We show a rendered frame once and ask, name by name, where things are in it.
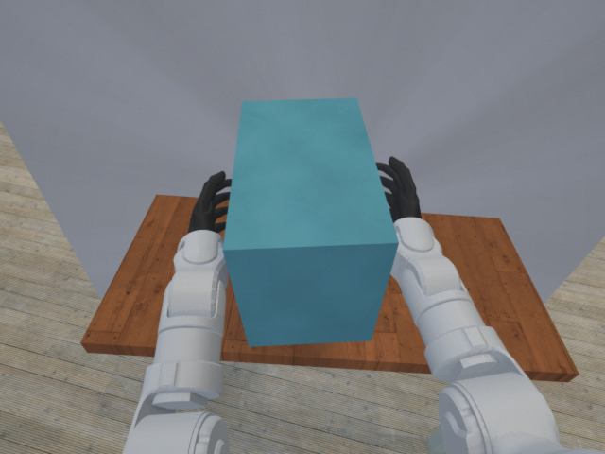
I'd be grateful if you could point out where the left robot hand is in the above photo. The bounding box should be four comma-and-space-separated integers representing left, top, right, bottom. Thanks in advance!
188, 171, 232, 234

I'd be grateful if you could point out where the robot left upper arm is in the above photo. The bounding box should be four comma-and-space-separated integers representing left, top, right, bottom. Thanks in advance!
124, 411, 230, 454

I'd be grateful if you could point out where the robot right forearm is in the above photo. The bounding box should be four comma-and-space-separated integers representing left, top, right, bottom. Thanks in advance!
390, 218, 560, 440

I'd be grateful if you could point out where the right robot hand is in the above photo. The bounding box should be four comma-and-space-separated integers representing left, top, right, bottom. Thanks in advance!
376, 156, 422, 223

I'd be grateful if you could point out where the carton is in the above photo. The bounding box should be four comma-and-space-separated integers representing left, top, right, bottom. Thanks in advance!
222, 97, 399, 347

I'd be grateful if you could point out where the table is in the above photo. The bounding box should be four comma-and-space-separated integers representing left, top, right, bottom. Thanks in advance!
80, 195, 579, 454

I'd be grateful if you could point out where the robot left forearm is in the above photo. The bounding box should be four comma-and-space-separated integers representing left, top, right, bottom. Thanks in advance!
122, 230, 228, 454

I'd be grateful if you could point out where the robot right upper arm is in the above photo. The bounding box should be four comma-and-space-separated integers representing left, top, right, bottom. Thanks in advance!
438, 372, 605, 454

